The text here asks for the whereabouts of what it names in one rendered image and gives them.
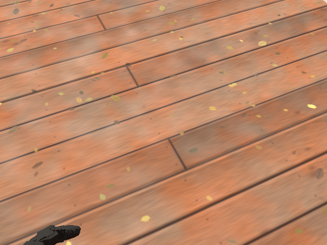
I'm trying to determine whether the robot left hand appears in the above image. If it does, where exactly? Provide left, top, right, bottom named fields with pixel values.
left=23, top=225, right=81, bottom=245

